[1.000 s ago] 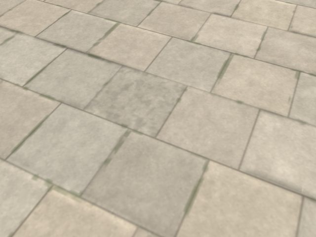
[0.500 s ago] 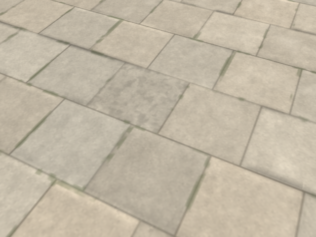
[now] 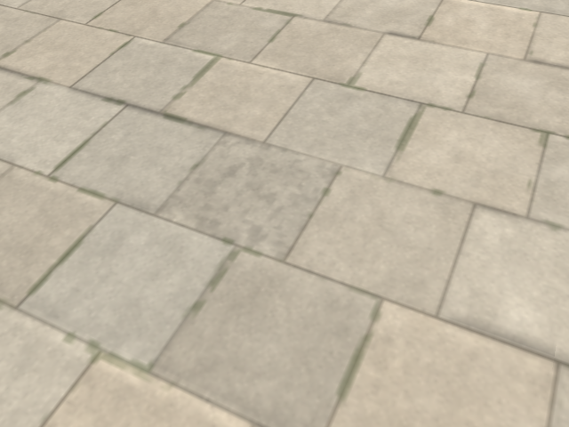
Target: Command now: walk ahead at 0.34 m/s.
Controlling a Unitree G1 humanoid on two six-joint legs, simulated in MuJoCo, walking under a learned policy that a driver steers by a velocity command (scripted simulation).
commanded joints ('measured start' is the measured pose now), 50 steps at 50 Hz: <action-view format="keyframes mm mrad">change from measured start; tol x32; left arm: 1 371 238 59 56 4 -16 -14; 24 259 15 -9 -73 6 -34 -23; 43 -428 110 37 -322 -4 -43 -37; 50 61 355 110 -242 29 -55 -33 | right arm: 1 -196 -31 2 -148 -7 -45 8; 18 -514 -59 5 -275 -1 -83 78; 23 88 -285 -89 -132 -30 -70 51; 50 158 9 4 -192 -5 -66 13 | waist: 1 145 -359 81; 18 47 -142 177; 24 -138 202 -429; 36 -9 -1 96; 48 101 37 -109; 50 69 -427 -387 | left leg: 1 -583 -67 48 355 -175 16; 4 -709 61 -66 611 24 59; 18 -398 14 58 -31 357 48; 22 243 -21 45 -15 318 145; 24 716 396 -779 -263 10 363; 31 -33 190 -184 -453 263 219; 45 165 201 -215 -328 309 158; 48 76 112 -174 29 460 97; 50 -451 -87 -87 627 -247 20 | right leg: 1 376 -367 649 -393 -214 -167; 17 250 -237 113 -443 471 -86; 21 315 -230 49 -89 1065 -32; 22 158 -193 37 135 986 -1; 24 -384 69 145 805 -173 64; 25 -488 2 197 894 -147 36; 45 -304 -53 101 -75 378 83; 48 133 -83 117 -77 297 4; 50 638 -461 797 -219 69 -183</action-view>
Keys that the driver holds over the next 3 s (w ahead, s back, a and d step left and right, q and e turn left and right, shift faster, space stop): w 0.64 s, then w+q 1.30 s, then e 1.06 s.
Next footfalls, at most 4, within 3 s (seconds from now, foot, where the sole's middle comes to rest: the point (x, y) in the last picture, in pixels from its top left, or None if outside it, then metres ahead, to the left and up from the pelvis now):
0.44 left None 0.39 0.12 -0.77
0.96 right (352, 361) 0.70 -0.10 -0.77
1.50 left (226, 302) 0.88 0.23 -0.77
2.00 right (230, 209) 1.24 0.24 -0.77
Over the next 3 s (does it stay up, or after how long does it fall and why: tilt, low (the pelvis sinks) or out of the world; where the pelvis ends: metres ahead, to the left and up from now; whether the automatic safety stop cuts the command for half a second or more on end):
stays up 1.14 0.26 0.01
